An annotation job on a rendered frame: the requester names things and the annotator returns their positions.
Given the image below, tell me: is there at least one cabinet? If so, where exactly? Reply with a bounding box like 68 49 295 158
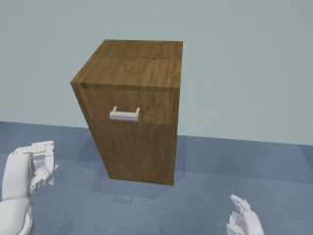
70 39 183 186

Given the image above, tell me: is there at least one robot left hand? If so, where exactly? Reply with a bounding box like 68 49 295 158
2 140 59 201

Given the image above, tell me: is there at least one left robot forearm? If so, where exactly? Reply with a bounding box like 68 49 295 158
0 197 35 235

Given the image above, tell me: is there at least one robot right hand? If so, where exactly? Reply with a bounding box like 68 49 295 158
226 194 265 235

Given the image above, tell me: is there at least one drawer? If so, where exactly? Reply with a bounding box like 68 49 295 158
78 88 175 125

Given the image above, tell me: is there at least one handle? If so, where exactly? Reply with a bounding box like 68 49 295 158
110 106 140 121

